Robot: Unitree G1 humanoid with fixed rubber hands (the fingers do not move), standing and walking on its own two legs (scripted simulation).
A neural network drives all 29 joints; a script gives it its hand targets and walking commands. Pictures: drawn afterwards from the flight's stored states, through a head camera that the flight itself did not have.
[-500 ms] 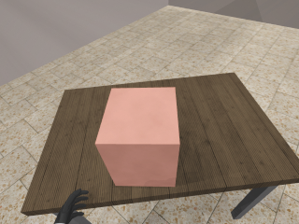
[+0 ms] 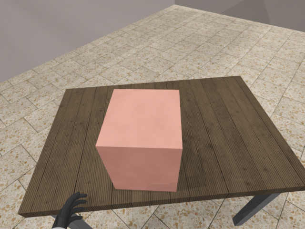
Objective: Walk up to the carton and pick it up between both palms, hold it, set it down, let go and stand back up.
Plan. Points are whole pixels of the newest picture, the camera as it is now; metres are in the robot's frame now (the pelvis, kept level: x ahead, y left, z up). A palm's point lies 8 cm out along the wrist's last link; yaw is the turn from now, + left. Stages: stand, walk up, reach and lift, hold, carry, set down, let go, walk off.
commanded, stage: stand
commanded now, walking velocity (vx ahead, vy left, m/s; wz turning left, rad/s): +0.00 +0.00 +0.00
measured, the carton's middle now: (145, 141) +0.38 +0.04 +0.00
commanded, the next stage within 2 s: none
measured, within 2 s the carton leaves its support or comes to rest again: neither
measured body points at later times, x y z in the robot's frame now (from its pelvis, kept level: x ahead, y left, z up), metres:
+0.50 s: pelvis +0.00 +0.00 +0.00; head +0.00 +0.00 +0.45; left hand +0.17 +0.25 -0.05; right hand +0.09 -0.25 -0.13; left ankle +0.04 +0.14 -0.73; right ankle +0.00 -0.10 -0.73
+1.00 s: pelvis +0.01 +0.00 +0.00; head +0.01 +0.00 +0.45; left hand +0.17 +0.26 -0.06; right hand +0.11 -0.24 -0.12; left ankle +0.04 +0.14 -0.73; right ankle +0.00 -0.10 -0.73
